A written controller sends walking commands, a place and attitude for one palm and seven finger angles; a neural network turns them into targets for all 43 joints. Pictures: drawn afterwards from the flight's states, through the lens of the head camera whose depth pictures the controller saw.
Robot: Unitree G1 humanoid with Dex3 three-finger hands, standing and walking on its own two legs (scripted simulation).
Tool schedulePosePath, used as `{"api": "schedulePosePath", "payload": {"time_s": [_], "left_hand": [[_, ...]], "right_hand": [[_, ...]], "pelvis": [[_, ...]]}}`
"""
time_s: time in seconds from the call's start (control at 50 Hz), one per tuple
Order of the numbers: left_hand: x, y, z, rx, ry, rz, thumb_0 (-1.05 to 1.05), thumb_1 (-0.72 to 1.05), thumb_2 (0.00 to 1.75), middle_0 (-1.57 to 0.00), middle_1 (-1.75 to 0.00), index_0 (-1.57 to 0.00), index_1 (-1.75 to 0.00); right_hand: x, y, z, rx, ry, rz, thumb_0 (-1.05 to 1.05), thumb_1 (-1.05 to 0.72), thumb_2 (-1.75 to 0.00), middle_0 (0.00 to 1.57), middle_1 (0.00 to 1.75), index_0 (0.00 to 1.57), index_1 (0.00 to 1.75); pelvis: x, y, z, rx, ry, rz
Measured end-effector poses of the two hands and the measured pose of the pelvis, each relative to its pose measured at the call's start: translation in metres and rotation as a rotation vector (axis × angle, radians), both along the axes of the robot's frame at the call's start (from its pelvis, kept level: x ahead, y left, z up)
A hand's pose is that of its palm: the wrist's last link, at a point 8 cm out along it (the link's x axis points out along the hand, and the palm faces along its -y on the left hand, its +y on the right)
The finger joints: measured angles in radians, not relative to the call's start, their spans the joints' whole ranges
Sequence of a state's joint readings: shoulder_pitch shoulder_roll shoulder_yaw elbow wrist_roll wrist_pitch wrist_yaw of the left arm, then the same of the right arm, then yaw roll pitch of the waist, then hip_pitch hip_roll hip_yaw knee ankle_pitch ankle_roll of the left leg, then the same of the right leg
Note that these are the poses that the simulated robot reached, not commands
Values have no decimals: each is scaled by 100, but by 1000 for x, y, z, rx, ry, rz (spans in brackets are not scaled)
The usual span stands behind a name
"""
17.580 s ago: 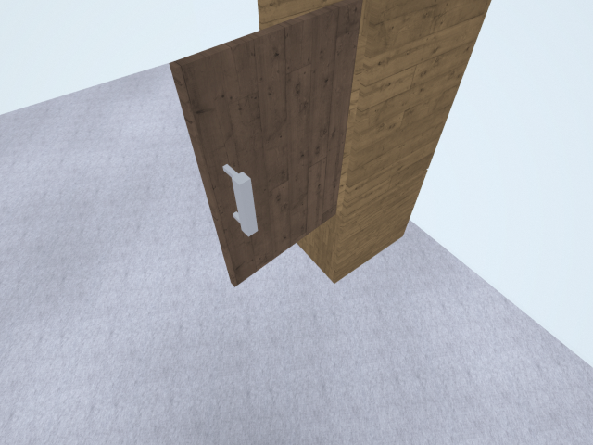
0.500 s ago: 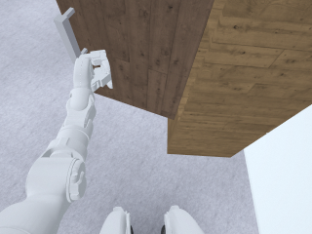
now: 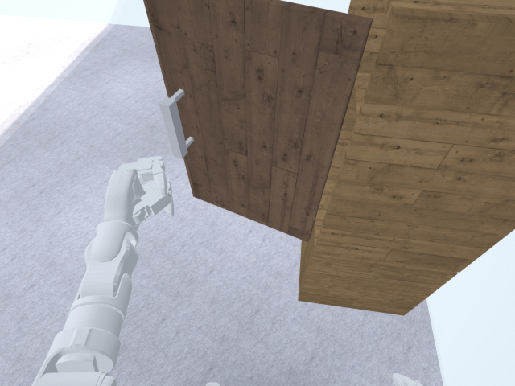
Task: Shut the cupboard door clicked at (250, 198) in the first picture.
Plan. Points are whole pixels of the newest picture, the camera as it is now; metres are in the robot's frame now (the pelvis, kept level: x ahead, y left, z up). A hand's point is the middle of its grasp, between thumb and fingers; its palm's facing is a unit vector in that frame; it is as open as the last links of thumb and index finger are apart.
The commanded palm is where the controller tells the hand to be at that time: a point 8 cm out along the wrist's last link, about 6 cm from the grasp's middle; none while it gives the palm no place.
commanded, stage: draw the hand back to the body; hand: left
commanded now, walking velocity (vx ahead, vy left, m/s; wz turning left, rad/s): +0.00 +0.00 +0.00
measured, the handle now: (180, 124) +0.64 +0.18 +0.02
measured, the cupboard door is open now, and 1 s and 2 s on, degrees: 73 73 73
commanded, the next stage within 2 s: step back with the hand held close in 1.14 s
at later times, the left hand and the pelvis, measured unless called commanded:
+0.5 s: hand (56, 245) +0.26 +0.23 +0.16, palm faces +0.29 -0.91 -0.30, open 4.2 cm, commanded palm +0.21 +0.28 +0.18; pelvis +0.01 +0.01 +0.04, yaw +1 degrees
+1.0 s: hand out of the picture +0.20 +0.27 +0.19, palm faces +0.48 -0.78 -0.40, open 7.3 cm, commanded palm +0.15 +0.30 +0.22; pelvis +0.02 +0.00 +0.04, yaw +1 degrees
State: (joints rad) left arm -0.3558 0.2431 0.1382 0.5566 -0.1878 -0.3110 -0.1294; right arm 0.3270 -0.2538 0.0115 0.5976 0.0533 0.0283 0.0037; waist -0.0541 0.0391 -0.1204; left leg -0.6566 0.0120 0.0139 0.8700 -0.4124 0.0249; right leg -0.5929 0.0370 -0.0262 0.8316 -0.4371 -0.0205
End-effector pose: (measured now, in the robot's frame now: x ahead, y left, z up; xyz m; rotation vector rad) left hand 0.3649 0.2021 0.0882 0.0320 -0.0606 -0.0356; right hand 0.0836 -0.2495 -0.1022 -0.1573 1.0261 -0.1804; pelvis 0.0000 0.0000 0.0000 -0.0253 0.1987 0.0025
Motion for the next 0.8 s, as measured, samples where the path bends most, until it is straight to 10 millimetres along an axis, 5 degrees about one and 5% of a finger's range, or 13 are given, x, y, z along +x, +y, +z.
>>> {"api": "schedulePosePath", "payload": {"time_s": [0.16,0.36,0.56,0.8], "left_hand": [[-50,11,24,110,24,23,1,90,90,-122,-141,-121,-141],[-107,59,58,215,59,254,1,90,90,-99,-115,-98,-115],[-152,81,93,297,21,363,1,90,90,-72,-86,-71,-85],[-209,108,140,465,-51,523,1,90,90,-39,-50,-39,-50]], "right_hand": [[59,6,33,-18,-194,20,1,-90,-90,20,30,20,29],[108,44,66,9,-303,112,1,-90,-90,20,30,20,29],[118,65,66,54,-312,183,2,-90,-90,20,30,20,30],[116,51,60,47,-309,179,2,-90,-90,20,30,20,30]], "pelvis": [[-1,4,15,14,-88,-6],[5,8,35,15,-188,11],[16,13,43,22,-233,15],[23,8,44,23,-247,17]]}}
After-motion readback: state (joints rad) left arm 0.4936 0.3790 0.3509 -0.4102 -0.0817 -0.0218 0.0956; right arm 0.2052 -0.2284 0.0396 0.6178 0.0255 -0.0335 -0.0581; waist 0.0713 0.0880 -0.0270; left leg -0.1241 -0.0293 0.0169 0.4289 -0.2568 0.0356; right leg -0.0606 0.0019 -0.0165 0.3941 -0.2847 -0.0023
